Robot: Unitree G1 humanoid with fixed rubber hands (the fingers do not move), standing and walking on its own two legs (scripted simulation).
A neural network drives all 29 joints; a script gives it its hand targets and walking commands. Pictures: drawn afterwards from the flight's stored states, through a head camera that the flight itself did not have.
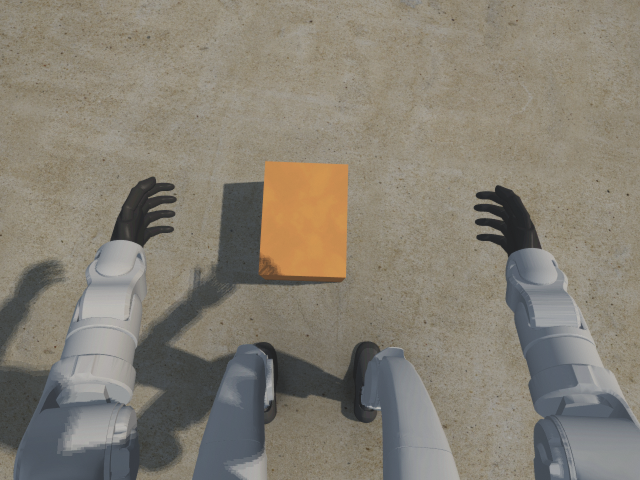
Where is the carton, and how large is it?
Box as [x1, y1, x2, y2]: [258, 161, 347, 281]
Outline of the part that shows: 265,161 258,274 265,279 341,281 345,277 347,164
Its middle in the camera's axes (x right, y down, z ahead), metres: -0.03 -0.05 +1.03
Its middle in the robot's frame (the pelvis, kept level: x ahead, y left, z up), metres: +0.51 +0.06 -0.63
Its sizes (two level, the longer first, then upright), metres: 0.291 0.213 0.150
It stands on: the floor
